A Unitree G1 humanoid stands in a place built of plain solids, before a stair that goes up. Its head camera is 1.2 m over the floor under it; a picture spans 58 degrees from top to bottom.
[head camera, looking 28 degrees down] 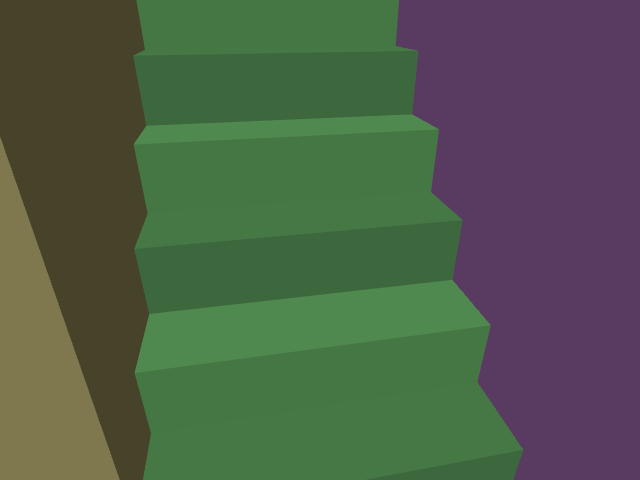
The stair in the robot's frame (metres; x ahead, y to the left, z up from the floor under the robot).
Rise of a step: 0.21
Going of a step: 0.23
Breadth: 0.93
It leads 11 degrees to the left of straight ahead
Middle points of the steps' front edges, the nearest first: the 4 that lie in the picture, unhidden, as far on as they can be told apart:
0.85 -0.01 0.43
1.08 0.03 0.65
1.31 0.08 0.86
1.53 0.12 1.08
